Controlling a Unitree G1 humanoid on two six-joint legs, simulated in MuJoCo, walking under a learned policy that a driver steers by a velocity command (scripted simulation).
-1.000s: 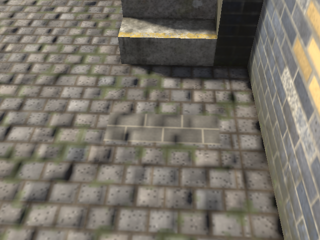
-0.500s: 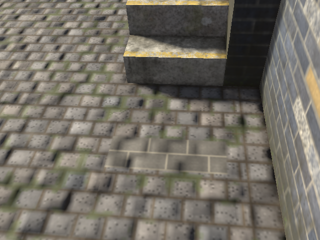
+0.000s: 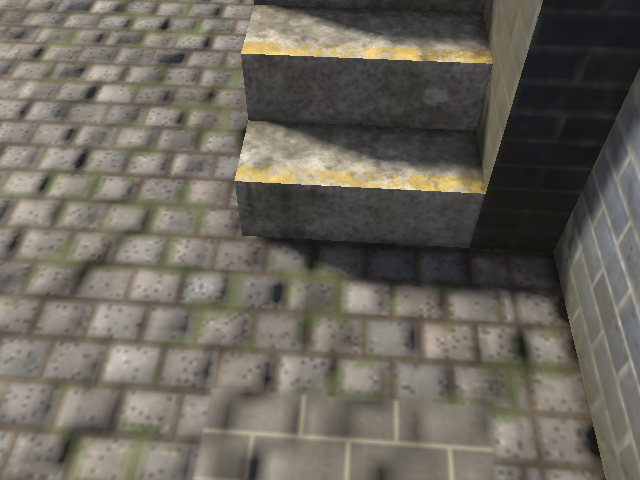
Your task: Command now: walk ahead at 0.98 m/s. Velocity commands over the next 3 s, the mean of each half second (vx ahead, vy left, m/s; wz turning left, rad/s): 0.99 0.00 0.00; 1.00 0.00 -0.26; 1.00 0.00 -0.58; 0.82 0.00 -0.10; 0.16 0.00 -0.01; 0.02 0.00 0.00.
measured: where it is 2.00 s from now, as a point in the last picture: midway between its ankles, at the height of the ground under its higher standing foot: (334, 42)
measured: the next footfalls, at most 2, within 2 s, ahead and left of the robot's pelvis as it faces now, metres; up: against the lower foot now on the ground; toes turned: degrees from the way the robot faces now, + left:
right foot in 0.26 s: +0.48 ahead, -0.05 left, +0.00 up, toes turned -2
left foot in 0.70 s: +0.92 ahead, +0.14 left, +0.00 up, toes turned +4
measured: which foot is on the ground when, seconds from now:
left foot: down 0.00-0.26, up 0.28-0.68, down 0.70-1.00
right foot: up 0.00-0.24, down 0.26-0.72, up 0.74-1.00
